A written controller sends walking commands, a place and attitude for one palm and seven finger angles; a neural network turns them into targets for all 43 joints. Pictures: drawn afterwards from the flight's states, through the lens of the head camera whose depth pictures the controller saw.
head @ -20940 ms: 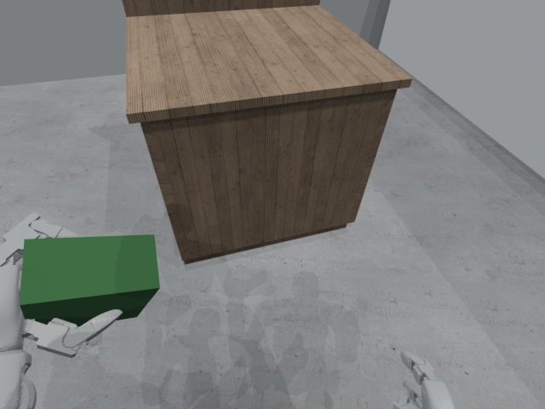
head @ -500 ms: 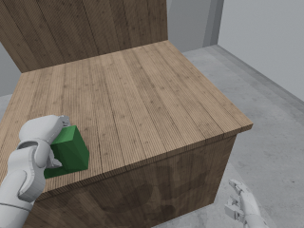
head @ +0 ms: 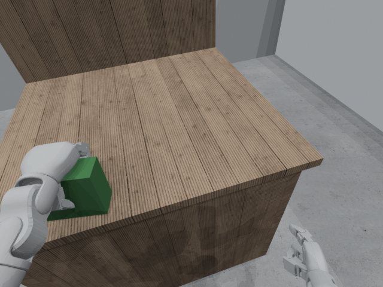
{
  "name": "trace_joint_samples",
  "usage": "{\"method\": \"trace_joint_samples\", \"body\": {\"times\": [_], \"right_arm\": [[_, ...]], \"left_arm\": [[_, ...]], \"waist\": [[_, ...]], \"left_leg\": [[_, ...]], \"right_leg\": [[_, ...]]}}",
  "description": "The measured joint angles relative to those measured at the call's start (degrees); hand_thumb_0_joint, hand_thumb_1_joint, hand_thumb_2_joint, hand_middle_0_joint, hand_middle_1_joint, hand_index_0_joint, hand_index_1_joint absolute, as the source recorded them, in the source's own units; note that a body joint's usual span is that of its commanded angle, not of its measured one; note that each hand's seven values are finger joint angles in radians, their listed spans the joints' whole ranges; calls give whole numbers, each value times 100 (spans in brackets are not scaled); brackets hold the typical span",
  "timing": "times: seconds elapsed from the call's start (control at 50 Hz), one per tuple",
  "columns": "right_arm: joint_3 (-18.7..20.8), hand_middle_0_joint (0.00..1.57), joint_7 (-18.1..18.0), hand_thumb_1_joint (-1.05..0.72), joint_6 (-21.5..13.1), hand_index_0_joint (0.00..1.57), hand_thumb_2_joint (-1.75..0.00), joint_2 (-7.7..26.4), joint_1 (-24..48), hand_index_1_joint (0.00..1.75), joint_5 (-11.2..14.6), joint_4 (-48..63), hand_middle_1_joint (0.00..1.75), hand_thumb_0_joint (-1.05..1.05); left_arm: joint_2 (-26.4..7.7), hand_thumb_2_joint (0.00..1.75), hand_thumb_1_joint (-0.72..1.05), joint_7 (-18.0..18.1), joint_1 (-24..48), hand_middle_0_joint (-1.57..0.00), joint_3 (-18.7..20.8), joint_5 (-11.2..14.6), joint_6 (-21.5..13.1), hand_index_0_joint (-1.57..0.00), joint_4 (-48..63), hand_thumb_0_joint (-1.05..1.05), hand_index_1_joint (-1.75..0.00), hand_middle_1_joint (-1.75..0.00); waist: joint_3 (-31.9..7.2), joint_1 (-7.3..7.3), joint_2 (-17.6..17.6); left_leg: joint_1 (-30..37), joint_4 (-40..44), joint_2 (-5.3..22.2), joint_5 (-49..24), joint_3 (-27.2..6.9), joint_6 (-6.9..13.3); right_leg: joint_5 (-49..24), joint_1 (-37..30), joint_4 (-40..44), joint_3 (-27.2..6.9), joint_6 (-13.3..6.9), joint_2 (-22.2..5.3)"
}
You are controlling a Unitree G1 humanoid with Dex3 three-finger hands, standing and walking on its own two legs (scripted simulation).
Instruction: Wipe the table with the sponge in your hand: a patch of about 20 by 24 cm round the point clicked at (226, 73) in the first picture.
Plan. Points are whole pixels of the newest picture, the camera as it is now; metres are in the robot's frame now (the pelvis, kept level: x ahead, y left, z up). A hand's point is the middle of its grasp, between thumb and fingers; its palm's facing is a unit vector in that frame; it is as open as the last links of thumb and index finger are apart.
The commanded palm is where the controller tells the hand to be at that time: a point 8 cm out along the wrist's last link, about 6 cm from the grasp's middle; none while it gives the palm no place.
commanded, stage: lower the sponge onto the table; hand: left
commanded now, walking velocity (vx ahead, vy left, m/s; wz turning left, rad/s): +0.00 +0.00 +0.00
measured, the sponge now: (72, 195) +0.25 +0.31 +0.07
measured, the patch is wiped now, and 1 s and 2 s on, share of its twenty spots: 0.05 0.15 0.35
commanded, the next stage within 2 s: wipe forward along the first lane in 1.42 s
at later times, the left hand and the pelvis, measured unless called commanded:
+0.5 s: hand (64, 171) +0.26 +0.30 +0.14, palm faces +0.06 -0.02 -1.00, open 10.0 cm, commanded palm +0.23 +0.32 +0.21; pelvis -0.01 +0.01 +0.00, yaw +0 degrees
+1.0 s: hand (62, 178) +0.25 +0.32 +0.12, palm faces +0.02 -0.03 -1.00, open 10.0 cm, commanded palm +0.23 +0.32 +0.19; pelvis +0.00 -0.01 +0.00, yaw +0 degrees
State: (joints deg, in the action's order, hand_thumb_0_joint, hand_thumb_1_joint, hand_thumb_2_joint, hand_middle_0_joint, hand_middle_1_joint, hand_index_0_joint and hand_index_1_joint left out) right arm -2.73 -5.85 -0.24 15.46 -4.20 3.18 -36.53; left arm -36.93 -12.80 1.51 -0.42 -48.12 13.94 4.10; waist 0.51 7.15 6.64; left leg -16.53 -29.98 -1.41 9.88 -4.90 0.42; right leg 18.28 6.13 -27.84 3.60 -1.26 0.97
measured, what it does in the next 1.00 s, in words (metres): stands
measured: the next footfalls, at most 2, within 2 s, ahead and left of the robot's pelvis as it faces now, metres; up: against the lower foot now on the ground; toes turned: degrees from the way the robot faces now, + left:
none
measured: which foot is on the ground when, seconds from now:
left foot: down 0.00-1.00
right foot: down 0.00-1.00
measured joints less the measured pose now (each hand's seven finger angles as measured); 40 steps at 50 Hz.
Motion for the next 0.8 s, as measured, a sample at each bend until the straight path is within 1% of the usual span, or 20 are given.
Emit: {"method": "trace_joint_samples", "body": {"times": [0.04, 0.08, 0.12, 0.16, 0.2, 0.24, 0.3, 0.34, 0.38, 0.4, 0.42, 0.46, 0.5, 0.54, 0.58, 0.62, 0.68, 0.72, 0.76, 0.8], "right_arm": [[-6, 20, -19, -91, -72, 20, -90, -115, -35, 30, -54, -4, 30, 2], [5, 20, 22, -91, -70, 20, -90, -191, -31, 30, -56, -49, 30, 2], [10, 20, 91, -91, -2, 20, -90, -218, 18, 30, -39, -128, 30, 2], [-11, 20, 155, -91, 107, 20, -90, -220, 72, 30, -15, -189, 30, 2], [-52, 20, 191, -91, 202, 20, -90, -202, 121, 30, 30, -217, 30, 2], [-76, 20, 212, -91, 261, 20, -90, -156, 122, 30, 78, -183, 30, 2], [-75, 20, 195, -91, 251, 20, -90, -43, 91, 30, 149, -112, 30, 2], [-54, 20, 159, -91, 178, 20, -90, 19, 67, 30, 145, -88, 30, 2], [-33, 20, 103, -91, 91, 20, -90, 36, 49, 30, 111, -78, 30, 2], [-21, 20, 61, -91, 30, 20, -90, 25, 23, 30, 82, -72, 30, 2], [-12, 20, 24, -91, -35, 20, -90, 0, -4, 30, 44, -75, 30, 2], [-3, 20, -15, -91, -125, 20, -90, -70, -33, 30, -9, -110, 30, 2], [-8, 20, 1, -91, -147, 20, -90, -133, -11, 30, -21, -168, 30, 2], [-13, 20, 58, -91, -100, 20, -90, -180, 36, 30, -22, -232, 30, 2], [-36, 20, 127, -91, -5, 20, -90, -205, 100, 30, -10, -274, 30, 2], [-63, 20, 184, -91, 91, 20, -90, -210, 140, 30, -3, -265, 30, 2], [-75, 20, 245, -91, 216, 20, -90, -160, 117, 30, 22, -187, 30, 2], [-64, 20, 257, -91, 240, 20, -90, -83, 73, 30, 39, -147, 30, 2], [-36, 20, 252, -91, 234, 20, -90, -7, 24, 30, 36, -132, 30, 2], [-2, 20, 199, -91, 179, 20, -90, 44, -44, 30, 22, -122, 30, 2]], "left_arm": [[-42, 104, -49, 341, -69, -74, 73, -4, -324, -75, 295, 0, -134, -134], [-63, 104, -49, 725, 34, -75, 190, 34, -373, -75, 365, 0, -134, -134], [-60, 104, -49, 1025, 269, -75, 349, 123, -173, -75, 223, 0, -134, -134], [-74, 104, -49, 1160, 457, -75, 566, 209, 134, -75, -9, 0, -134, -134], [-130, 104, -49, 1126, 534, -75, 752, 245, 474, -75, -283, 0, -134, -134], [-167, 104, -49, 966, 529, -74, 795, 264, 797, -75, -537, 0, -135, -135], [-66, 104, -49, 629, 472, -74, 527, 199, 1111, -75, -811, 0, -135, -135], [96, 104, -49, 404, 437, -74, 204, 93, 1087, -75, -899, 0, -135, -135], [228, 104, -49, 281, 368, -74, -84, -129, 889, -75, -762, 0, -136, -135], [244, 104, -49, 271, 347, -74, -160, -237, 715, -74, -592, 0, -136, -136], [232, 105, -49, 298, 322, -74, -198, -292, 485, -74, -411, 0, -136, -136], [201, 105, -49, 468, 304, -74, -215, -281, 69, -74, -131, 0, -135, -135], [197, 105, -49, 684, 395, -74, -182, -233, -130, -75, -69, 0, -135, -135], [233, 105, -49, 913, 583, -74, -114, -166, -69, -75, -241, 0, -135, -135], [267, 105, -49, 1054, 737, -74, 27, -104, 155, -75, -489, 0, -135, -135], [245, 105, -49, 1074, 753, -74, 199, -68, 420, -75, -692, 0, -135, -135], [167, 105, -49, 913, 538, -74, 322, -78, 800, -75, -822, 0, -135, -135], [158, 105, -49, 732, 390, -74, 258, -119, 949, -75, -901, 0, -135, -135], [184, 105, -49, 537, 247, -74, 155, -147, 939, -74, -934, 0, -135, -135], [216, 105, -49, 465, 97, -73, 152, -186, 762, -74, -744, 0, -135, -135]], "waist": [[36, 35, -78], [63, 89, -91], [59, 135, -51], [0, 128, -5], [-76, 89, 35], [-149, 40, 73], [-168, 4, 129], [-131, 3, 139], [-57, 20, 106], [-28, 48, 72], [-11, 74, 33], [3, 100, -35], [9, 113, -66], [-20, 105, -68], [-53, 73, -48], [-100, 23, -21], [-180, -57, 26], [-202, -79, 62], [-194, -84, 81], [-155, -51, 74]], "left_leg": [[49, 18, 20, 2, 15, -13], [98, 41, 51, -6, 32, -28], [116, 61, 76, -22, 54, -37], [93, 95, 79, -55, 67, -35], [48, 132, 73, -89, 81, -26], [-22, 146, 50, -119, 70, -13], [-113, 112, 3, -138, 21, 12], [-155, 69, -35, -139, -19, 31], [-161, 25, -60, -130, -43, 45], [-156, 3, -66, -120, -46, 48], [-144, -11, -69, -108, -47, 47], [-99, -16, -62, -89, -46, 36], [-40, -2, -37, -77, -26, 19], [-16, 24, -13, -82, -5, -1], [-11, 59, 15, -98, 23, -18], [-29, 94, 41, -112, 60, -30], [-79, 99, 60, -105, 78, -36], [-115, 66, 54, -85, 58, -35], [-145, 18, 39, -60, 18, -32], [-144, -36, 33, -27, -17, -31]], "right_leg": [[-20, -52, 40, -19, -16, 17], [-61, -108, 105, -43, -32, 45], [-108, -128, 153, -70, -29, 65], [-143, -96, 180, -83, -3, 64], [-163, -32, 182, -96, 16, 54], [-166, 44, 164, -80, 33, 34], [-147, 119, 110, -23, 55, -3], [-120, 148, 53, 24, 66, -32], [-88, 150, -6, 52, 66, -51], [-70, 147, -37, 56, 59, -56], [-54, 138, -58, 58, 48, -58], [-39, 93, -59, 54, 25, -51], [-46, 41, -34, 29, -5, -29], [-65, 29, -9, 3, -8, -11], [-89, 46, 13, -31, -6, 8], [-109, 90, 24, -71, -2, 26], [-106, 150, 21, -92, -2, 41], [-82, 173, -2, -71, -5, 41], [-49, 178, -32, -29, -8, 36], [-15, 152, -57, 7, -18, 38]]}}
